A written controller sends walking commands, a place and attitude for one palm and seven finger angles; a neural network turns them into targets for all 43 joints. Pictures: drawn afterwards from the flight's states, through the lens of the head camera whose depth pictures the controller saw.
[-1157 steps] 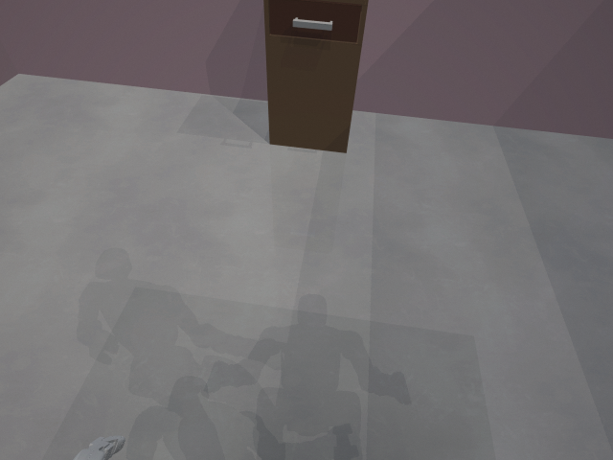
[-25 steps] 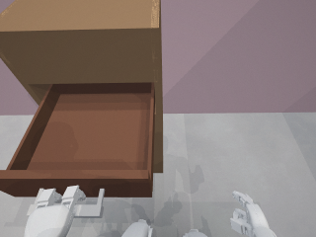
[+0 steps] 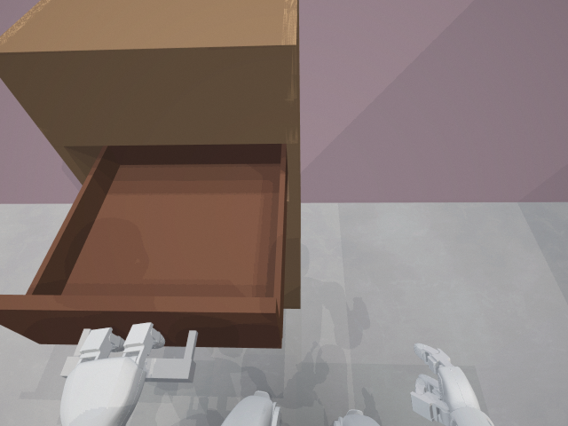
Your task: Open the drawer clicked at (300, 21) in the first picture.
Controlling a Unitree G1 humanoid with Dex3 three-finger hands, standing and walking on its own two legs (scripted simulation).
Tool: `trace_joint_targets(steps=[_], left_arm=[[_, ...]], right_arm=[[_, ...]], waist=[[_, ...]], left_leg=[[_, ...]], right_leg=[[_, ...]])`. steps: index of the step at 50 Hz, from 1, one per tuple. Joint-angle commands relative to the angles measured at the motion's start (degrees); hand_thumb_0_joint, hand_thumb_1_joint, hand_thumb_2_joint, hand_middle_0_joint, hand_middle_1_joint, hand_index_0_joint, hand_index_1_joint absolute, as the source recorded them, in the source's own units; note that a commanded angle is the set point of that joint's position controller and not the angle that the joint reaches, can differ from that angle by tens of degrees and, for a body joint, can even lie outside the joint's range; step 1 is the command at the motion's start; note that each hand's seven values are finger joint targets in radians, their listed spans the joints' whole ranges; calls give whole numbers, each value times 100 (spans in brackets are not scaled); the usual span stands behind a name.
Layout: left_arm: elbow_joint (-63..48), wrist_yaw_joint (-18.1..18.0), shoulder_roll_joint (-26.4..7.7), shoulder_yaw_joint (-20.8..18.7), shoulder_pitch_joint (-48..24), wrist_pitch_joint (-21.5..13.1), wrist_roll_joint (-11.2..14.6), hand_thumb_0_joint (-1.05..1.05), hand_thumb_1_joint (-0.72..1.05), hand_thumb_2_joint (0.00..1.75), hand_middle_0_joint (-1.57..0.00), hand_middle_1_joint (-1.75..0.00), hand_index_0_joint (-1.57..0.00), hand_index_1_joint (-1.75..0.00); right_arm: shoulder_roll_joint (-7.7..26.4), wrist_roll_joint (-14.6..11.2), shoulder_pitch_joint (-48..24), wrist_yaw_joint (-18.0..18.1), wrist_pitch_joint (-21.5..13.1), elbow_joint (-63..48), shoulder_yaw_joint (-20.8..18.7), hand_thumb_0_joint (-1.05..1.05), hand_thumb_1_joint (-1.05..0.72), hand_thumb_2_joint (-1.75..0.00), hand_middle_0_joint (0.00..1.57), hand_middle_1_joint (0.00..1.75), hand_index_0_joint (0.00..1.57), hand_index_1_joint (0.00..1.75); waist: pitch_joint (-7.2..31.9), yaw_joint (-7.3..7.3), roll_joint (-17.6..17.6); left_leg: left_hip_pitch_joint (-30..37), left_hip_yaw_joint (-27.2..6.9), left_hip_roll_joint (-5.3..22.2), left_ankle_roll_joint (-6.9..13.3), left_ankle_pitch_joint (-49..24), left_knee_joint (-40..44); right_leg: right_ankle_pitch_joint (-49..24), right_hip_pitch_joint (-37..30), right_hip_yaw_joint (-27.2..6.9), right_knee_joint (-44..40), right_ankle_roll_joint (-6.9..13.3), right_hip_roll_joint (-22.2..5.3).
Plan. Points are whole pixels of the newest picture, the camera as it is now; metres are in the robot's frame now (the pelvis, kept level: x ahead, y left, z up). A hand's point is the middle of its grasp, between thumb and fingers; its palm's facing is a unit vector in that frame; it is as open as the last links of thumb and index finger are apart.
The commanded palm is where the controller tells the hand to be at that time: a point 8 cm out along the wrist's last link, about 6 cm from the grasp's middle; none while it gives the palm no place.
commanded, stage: lift the hand off the handle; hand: left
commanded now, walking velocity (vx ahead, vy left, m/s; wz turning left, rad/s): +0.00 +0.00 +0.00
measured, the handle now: (134, 353) +0.21 +0.24 -0.01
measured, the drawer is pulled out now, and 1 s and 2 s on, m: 0.30 0.30 0.30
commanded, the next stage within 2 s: none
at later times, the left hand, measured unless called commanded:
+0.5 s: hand (115, 388) +0.16 +0.23 +0.02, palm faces -0.03 -0.12 -0.99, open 13.7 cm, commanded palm +0.14 +0.22 +0.07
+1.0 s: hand (102, 381) +0.16 +0.23 +0.05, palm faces -0.02 -0.13 -0.99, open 13.6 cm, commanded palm +0.15 +0.23 +0.11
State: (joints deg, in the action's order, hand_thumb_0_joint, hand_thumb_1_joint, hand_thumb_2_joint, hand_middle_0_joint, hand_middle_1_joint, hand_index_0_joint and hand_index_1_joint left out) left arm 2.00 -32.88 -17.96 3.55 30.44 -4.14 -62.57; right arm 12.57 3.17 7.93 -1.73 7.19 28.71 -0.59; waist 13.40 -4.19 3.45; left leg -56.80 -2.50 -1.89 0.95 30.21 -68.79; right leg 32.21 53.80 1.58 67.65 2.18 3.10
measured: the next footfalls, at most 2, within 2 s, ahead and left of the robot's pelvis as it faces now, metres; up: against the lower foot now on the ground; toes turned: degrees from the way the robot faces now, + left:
none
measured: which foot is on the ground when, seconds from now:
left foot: down 0.00-1.00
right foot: down 0.00-1.00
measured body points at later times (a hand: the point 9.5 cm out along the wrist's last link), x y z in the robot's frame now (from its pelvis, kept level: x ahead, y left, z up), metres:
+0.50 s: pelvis +0.01 +0.00 +0.02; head +0.04 -0.02 +0.47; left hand +0.16 +0.24 +0.07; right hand +0.22 -0.22 -0.07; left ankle +0.03 +0.11 -0.64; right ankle +0.00 -0.10 -0.64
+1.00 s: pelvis +0.02 +0.00 +0.04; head +0.04 -0.02 +0.49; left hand +0.16 +0.24 +0.10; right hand +0.23 -0.21 -0.05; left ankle +0.03 +0.11 -0.64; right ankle +0.00 -0.10 -0.64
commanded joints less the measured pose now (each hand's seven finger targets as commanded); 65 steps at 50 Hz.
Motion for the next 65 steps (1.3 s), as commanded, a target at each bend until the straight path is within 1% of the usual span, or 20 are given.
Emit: trace_joint_targets(steps=[1,7,13,17,19,21,25,28,30,34,37,41,44,47,51,52,54,57,64,65], left_arm=[[-1210,-175,-844,-416,-173,62,60,0,-50,30,-30,-120,-30,-120],[-1491,-94,-798,-274,-59,90,166,0,-50,30,-30,-120,-30,-120],[-1490,-99,-1066,-682,280,26,206,0,-50,30,-30,-120,-30,-120],[-1718,-62,-832,-443,493,7,244,0,-50,30,-30,-120,-30,-120],[-1716,-45,-984,-656,723,8,310,0,-50,30,-30,-120,-30,-120],[-1730,-24,-993,-660,678,29,317,0,-50,30,-30,-120,-30,-120],[-1646,51,-793,-435,740,92,288,0,-50,30,-30,-120,-30,-120],[-1712,94,-977,-625,629,120,363,0,-50,30,-30,-120,-30,-120],[-1753,129,-882,-484,526,123,346,0,-50,30,-30,-120,-30,-120],[-2052,187,-996,-523,645,92,362,0,-50,30,-30,-120,-30,-120],[-2123,222,-936,-438,689,93,382,0,-50,30,-30,-120,-30,-120],[-2169,242,-1022,-562,707,97,378,0,-50,30,-30,-120,-30,-120],[-2319,251,-1126,-699,930,111,431,0,-50,30,-30,-120,-30,-120],[-2354,272,-1065,-681,885,117,446,0,-50,30,-30,-120,-30,-120],[-2350,324,-1203,-851,809,159,501,0,-50,30,-30,-120,-30,-120],[-2383,358,-1011,-648,774,164,507,0,-50,30,-30,-120,-30,-120],[-2558,404,-1204,-818,817,171,569,0,-50,30,-30,-120,-30,-120],[-2743,467,-1056,-611,771,156,575,0,-50,30,-30,-120,-30,-120],[-3023,584,-1122,-573,721,171,556,0,-50,30,-30,-120,-30,-120],[-2983,601,-949,-427,868,198,569,0,-50,30,-30,-120,-30,-120]], right_arm=[[664,0,-532,87,-293,-988,-261,0,-90,-90,20,30,20,30],[657,-27,-538,105,-319,-1037,-239,0,-90,-90,20,30,20,30],[660,-17,-580,93,-308,-1047,-220,0,-90,-90,20,30,20,30],[662,-5,-546,4,-309,-1108,-264,0,-90,-90,20,30,20,30],[663,-7,-539,-14,-301,-1110,-258,0,-90,-90,20,30,20,30],[677,-8,-555,-21,-265,-1128,-262,0,-90,-90,20,30,20,30],[667,-57,-561,-48,-244,-1174,-265,0,-90,-90,20,30,20,30],[685,-89,-563,-26,-217,-1199,-249,0,-90,-90,20,30,20,30],[673,-92,-540,-23,-219,-1200,-260,0,-90,-90,20,30,20,30],[665,-79,-507,-69,-235,-1251,-231,0,-90,-90,20,30,20,30],[647,-109,-536,-76,-235,-1256,-236,0,-90,-90,20,30,20,30],[655,-88,-517,-105,-229,-1272,-235,0,-90,-90,20,30,20,30],[647,-101,-513,-126,-223,-1307,-223,0,-90,-90,20,30,20,30],[638,-126,-529,-94,-224,-1294,-247,0,-90,-90,20,30,20,30],[654,-124,-527,-90,-202,-1261,-239,0,-90,-90,20,30,20,30],[649,-151,-552,-82,-211,-1273,-246,0,-90,-90,20,30,20,30],[653,-136,-505,-101,-230,-1303,-246,0,-90,-90,20,30,20,30],[649,-154,-518,-87,-250,-1317,-259,0,-90,-90,20,30,20,30],[651,-120,-478,-149,-289,-1345,-219,0,-90,-90,20,30,20,30],[628,-162,-504,-144,-301,-1352,-247,0,-90,-90,20,30,20,30]], waist=[[1019,158,-155],[752,201,-62],[630,124,-40],[707,118,108],[827,53,2],[663,97,-209],[390,139,-186],[401,129,-324],[294,166,-313],[580,53,-68],[322,76,-23],[373,64,-258],[481,-10,-112],[269,24,-58],[267,38,-229],[110,72,-135],[366,16,-161],[262,51,11],[199,6,-44],[152,24,-89]], left_leg=[[1641,86,59,181,-1037,1048],[1803,95,62,205,-1092,1215],[1822,120,59,201,-1274,1298],[2067,145,67,179,-1457,1347],[2136,156,58,169,-1568,1374],[2058,132,65,169,-1490,1415],[2079,129,88,189,-1413,1529],[2092,116,79,199,-1316,1628],[2142,136,80,209,-1263,1656],[2460,155,62,178,-1453,1710],[2458,130,79,189,-1417,1790],[2518,119,83,170,-1498,1806],[2616,135,64,157,-1656,1851],[2586,141,82,172,-1620,1906],[2648,112,78,164,-1610,1956],[2631,111,97,180,-1596,2006],[2822,115,88,171,-1708,2014],[2885,115,112,182,-1721,2070],[3042,43,126,149,-1823,2164],[3006,60,167,175,-1839,2180]], right_leg=[[-990,-377,-19,-1426,127,-43],[-1077,-561,3,-1627,125,-53],[-1426,-828,-55,-1688,151,-41],[-1585,-867,-36,-1712,156,-45],[-1734,-968,-103,-1724,157,-40],[-1714,-974,-85,-1767,139,-40],[-1653,-1033,-17,-1861,133,-44],[-1562,-1179,-78,-1974,122,-55],[-1517,-1157,-66,-2044,101,-69],[-1486,-1171,-147,-2069,138,-75],[-1451,-1222,-81,-2148,142,-70],[-1566,-1226,-159,-2170,130,-65],[-1718,-1376,-196,-2164,148,-68],[-1760,-1465,-126,-2222,132,-70],[-1770,-1487,-196,-2315,115,-74],[-1760,-1511,-118,-2327,112,-77],[-1776,-1532,-213,-2369,124,-86],[-1742,-1574,-143,-2408,125,-96],[-1577,-1454,-181,-2467,163,-83],[-1686,-1590,-75,-2454,147,-93]])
